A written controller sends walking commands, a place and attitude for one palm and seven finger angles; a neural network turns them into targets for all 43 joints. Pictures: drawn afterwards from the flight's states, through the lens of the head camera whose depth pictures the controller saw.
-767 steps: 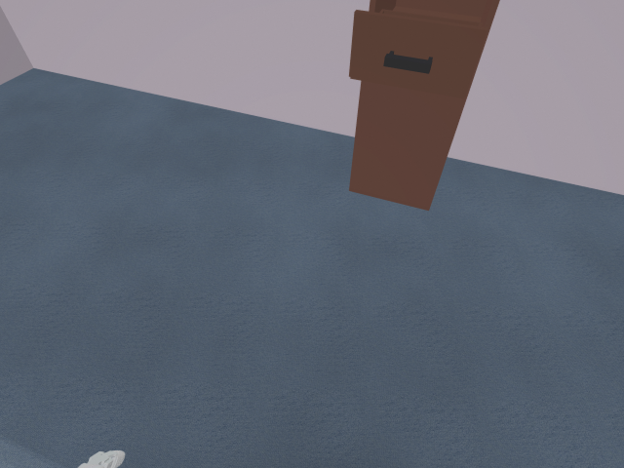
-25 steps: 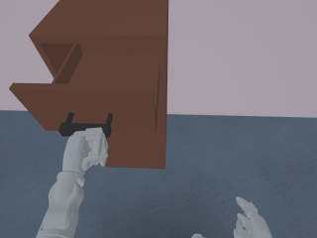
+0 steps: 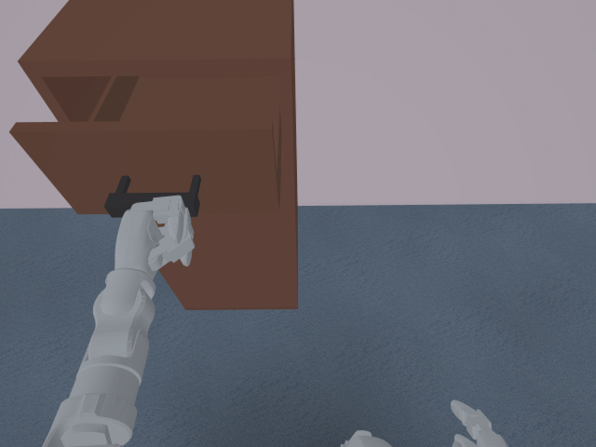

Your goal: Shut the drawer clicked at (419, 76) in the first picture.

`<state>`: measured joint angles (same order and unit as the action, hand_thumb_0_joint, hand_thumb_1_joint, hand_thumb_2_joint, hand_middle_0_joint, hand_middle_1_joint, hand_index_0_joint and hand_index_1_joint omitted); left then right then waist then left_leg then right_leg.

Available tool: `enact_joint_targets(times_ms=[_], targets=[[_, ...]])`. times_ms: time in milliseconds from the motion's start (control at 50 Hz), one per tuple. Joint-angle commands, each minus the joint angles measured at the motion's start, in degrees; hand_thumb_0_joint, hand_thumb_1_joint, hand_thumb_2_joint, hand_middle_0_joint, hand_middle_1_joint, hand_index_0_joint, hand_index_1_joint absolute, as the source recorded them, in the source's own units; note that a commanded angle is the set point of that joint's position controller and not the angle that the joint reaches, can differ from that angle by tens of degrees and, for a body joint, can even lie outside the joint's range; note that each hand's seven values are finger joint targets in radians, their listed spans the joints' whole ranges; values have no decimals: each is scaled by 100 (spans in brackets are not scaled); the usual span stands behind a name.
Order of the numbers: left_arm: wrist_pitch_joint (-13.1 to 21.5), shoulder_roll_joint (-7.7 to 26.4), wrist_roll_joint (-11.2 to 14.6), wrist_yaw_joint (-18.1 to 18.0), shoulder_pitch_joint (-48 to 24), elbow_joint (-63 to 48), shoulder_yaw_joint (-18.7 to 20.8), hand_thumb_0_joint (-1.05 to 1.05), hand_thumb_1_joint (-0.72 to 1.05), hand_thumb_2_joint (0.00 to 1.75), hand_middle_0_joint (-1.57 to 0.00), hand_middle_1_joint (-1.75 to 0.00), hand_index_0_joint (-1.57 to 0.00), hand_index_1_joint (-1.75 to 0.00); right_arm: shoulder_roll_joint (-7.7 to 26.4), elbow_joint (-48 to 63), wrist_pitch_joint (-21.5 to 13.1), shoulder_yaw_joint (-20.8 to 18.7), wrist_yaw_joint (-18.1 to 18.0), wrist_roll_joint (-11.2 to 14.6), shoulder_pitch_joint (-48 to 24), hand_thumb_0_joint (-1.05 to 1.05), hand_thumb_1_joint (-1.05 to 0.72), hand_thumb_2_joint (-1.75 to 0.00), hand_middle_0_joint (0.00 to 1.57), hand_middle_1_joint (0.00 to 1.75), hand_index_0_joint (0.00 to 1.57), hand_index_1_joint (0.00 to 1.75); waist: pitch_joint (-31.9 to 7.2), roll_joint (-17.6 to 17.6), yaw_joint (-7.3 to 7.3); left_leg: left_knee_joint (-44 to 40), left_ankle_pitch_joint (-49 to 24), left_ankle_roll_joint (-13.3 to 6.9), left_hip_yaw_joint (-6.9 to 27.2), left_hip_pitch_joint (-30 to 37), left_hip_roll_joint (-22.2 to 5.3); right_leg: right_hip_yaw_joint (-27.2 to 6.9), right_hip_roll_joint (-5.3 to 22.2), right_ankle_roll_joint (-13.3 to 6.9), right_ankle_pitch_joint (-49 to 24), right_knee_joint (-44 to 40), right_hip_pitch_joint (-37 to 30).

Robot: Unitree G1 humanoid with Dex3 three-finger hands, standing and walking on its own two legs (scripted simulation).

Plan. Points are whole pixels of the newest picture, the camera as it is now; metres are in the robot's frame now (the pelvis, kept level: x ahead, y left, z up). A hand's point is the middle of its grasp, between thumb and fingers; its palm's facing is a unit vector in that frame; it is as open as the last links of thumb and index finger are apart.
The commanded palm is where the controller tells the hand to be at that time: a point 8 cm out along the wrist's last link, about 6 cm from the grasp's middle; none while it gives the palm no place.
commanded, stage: push the drawer shut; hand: left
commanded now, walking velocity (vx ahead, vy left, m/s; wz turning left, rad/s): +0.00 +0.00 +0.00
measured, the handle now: (157, 193) +0.45 +0.22 +0.07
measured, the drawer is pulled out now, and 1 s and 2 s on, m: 0.12 0.01 0.00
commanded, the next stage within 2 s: pull the fist back off the drawer in 1.36 s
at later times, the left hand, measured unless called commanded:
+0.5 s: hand (198, 201) +0.43 +0.16 +0.07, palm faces +0.02 -1.00 -0.04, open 3.1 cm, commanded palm +0.41 +0.21 +0.07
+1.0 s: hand (200, 175) +0.48 +0.16 +0.07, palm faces +0.03 -1.00 -0.03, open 3.2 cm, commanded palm +0.47 +0.21 +0.07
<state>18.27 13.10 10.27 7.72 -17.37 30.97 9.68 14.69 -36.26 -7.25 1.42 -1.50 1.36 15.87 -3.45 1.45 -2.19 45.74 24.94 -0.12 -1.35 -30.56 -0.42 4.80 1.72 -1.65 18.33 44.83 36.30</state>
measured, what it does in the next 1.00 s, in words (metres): stands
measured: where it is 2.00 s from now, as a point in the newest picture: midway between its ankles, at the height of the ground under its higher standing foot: outside the picture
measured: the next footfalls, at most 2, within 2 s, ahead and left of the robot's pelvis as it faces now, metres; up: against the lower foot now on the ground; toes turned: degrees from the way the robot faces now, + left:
none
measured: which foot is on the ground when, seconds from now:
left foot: down 0.00-1.00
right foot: down 0.00-1.00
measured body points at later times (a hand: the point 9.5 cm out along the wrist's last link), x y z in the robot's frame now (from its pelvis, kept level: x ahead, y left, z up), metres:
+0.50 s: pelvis +0.00 +0.00 -0.01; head +0.07 -0.01 +0.44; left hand +0.43 +0.21 +0.07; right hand +0.07 -0.25 -0.13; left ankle -0.02 +0.12 -0.70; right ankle +0.04 -0.10 -0.71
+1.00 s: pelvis -0.01 +0.01 -0.01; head +0.09 +0.01 +0.43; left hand +0.47 +0.21 +0.08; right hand +0.01 -0.25 -0.13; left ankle -0.02 +0.12 -0.70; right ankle +0.04 -0.10 -0.71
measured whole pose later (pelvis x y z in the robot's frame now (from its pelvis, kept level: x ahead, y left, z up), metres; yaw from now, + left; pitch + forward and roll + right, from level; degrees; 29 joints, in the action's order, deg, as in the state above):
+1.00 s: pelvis -0.01 +0.01 -0.01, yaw -1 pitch +16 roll +0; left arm 24.8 21.1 5.0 7.0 -46.1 63.3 19.7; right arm 15.3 -37.8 -0.4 1.1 0.4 -0.9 21.4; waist -4.9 1.2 -7.9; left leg 50.2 25.9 -0.9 -2.3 -40.8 -1.1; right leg 3.8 1.0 -1.2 17.5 47.1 46.1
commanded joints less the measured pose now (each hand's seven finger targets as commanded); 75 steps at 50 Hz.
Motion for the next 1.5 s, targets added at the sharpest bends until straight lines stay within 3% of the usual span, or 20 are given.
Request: enact_joint_targets(times_ms=[0,80,160,260,340,440,540,680,740,860,900,980,1120,1140,1200,1260,1300,1340,1380,1480], targets=[[427,1034,117,-42,-2238,-911,490,0,90,90,-140,-160,-140,-160,743,644,-180,-259,-48,46,95,0,-90,-90,20,30,20,30,-1681,-212,-106,-725,-1179,-39,110,-210,103,-476,-47,62,-1157,-537,-1757],[481,953,51,-65,-2599,-691,415,0,90,90,-140,-160,-140,-160,745,603,-119,-293,-31,34,216,0,-90,-90,20,30,20,30,-1808,-75,-158,-682,-1312,-45,107,-95,94,-448,-64,55,-1307,-472,-1645],[517,1083,-4,-78,-2907,-368,489,0,90,90,-140,-160,-140,-160,775,550,-32,-296,-18,13,338,0,-90,-90,20,30,20,30,-1895,-286,-228,-647,-1338,-63,100,-178,83,-451,-83,71,-1383,-449,-1660],[608,1141,-67,-98,-3468,-5,535,0,90,90,-140,-160,-140,-160,778,471,53,-306,-14,3,442,0,-90,-90,20,30,20,30,-1978,-58,-262,-610,-1357,-63,112,-147,89,-454,-103,44,-1365,-393,-1499],[655,1409,-104,-142,-3792,454,752,0,90,90,-140,-160,-140,-160,823,400,126,-306,-11,-27,569,0,-90,-90,20,30,20,30,-1986,-260,-314,-562,-1280,-79,113,-353,89,-478,-111,58,-1333,-389,-1511],[793,1595,-160,-90,-4403,786,852,0,90,90,-140,-160,-140,-160,831,364,208,-295,-1,-48,659,0,-90,-90,20,30,20,30,-2136,-49,-381,-497,-1233,-91,102,-418,103,-513,-119,49,-1306,-330,-1443],[870,1866,-171,-36,-4463,1176,1097,0,90,90,-140,-160,-140,-160,870,373,292,-306,33,-81,804,0,-90,-90,20,30,20,30,-2338,-194,-381,-426,-1378,-106,76,-554,98,-548,-143,58,-1533,-281,-1596],[972,1906,-228,3,-4694,1324,1121,0,90,90,-140,-160,-140,-160,876,373,410,-332,92,-109,957,0,-90,-90,20,30,20,30,-2487,129,-405,-375,-1584,-84,64,-436,73,-509,-170,42,-1649,-218,-1426],[985,2086,-278,-59,-5059,1543,1213,0,90,90,-140,-160,-140,-160,918,317,462,-335,80,-130,1020,0,-90,-90,20,30,20,30,-2266,19,-517,-370,-1336,-113,77,-623,71,-534,-180,58,-1418,-262,-1278],[1051,2202,-391,-119,-5440,1761,1246,0,90,90,-140,-160,-140,-160,955,255,530,-349,95,-173,1187,0,-90,-90,20,30,20,30,-2567,25,-634,-296,-1434,-121,128,-506,61,-509,-194,68,-1415,-215,-1164],[1074,2111,-419,-108,-5723,1766,1114,0,90,90,-140,-160,-140,-160,939,232,537,-326,106,-183,1194,0,-90,-90,20,30,20,30,-2548,340,-673,-281,-1442,-100,153,-424,57,-496,-194,50,-1354,-195,-992],[1038,2259,-477,-162,-5952,2135,1188,0,90,90,-140,-160,-140,-160,994,182,588,-311,112,-208,1292,0,-90,-90,20,30,20,30,-2418,154,-812,-220,-1398,-115,200,-550,35,-475,-212,69,-1261,-194,-787],[969,2897,-597,-150,-6713,2503,1498,0,90,90,-140,-160,-140,-160,1087,165,626,-270,65,-235,1479,0,-90,-90,20,30,20,30,-2486,51,-1038,-76,-1013,-180,215,-998,50,-570,-211,116,-952,-217,-713],[991,2883,-606,-144,-6847,2444,1456,0,90,90,-140,-160,-140,-160,1090,159,630,-265,63,-247,1495,0,-90,-90,20,30,20,30,-2535,303,-1051,-63,-1059,-165,247,-875,52,-546,-211,97,-930,-188,-566],[948,2877,-621,-145,-7155,2665,1372,0,90,90,-140,-160,-140,-160,1124,113,613,-235,61,-251,1541,0,-90,-90,20,30,20,30,-2431,378,-1164,-24,-826,-160,326,-904,34,-511,-226,93,-553,-215,-243],[988,2724,-628,-151,-7585,2514,1149,0,90,90,-140,-160,-140,-160,1143,76,581,-228,54,-281,1592,0,-90,-90,20,30,20,30,-2703,749,-1295,13,-893,-135,437,-570,15,-458,-227,87,-468,-170,67],[922,2744,-605,-169,-7642,2720,1128,0,90,90,-140,-160,-140,-160,1180,37,552,-201,40,-281,1627,0,-90,-90,20,30,20,30,-2551,531,-1390,32,-664,-159,456,-755,0,-457,-237,107,-264,-208,160],[916,2880,-611,-169,-7795,2719,1145,0,90,90,-140,-160,-140,-160,1226,16,521,-170,15,-286,1655,0,-90,-90,20,30,20,30,-2518,634,-1415,5,-500,-158,500,-814,-3,-445,-227,95,-122,-199,253],[895,2658,-608,-164,-7951,2686,920,0,90,90,-140,-160,-140,-160,1226,7,478,-164,9,-285,1651,0,-90,-90,20,30,20,30,-2588,864,-1478,-14,-447,-133,560,-605,-27,-398,-223,95,-31,-185,479],[797,2747,-576,-227,-8034,2790,976,0,90,90,-140,-160,-140,-160,1289,-28,373,-136,-17,-297,1704,0,-90,-90,20,30,20,30,-2592,740,-1507,-51,-93,-148,620,-722,-33,-373,-218,104,204,-201,564]])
